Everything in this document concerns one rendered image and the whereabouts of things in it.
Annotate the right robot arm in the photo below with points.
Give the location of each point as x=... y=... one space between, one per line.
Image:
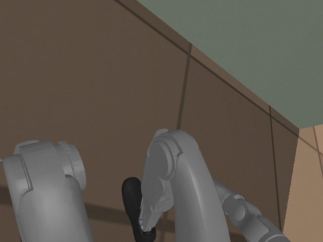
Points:
x=248 y=218

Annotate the right robot foot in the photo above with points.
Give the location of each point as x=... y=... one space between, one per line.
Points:
x=132 y=196

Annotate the right robot hand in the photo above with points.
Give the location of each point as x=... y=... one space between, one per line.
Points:
x=222 y=191

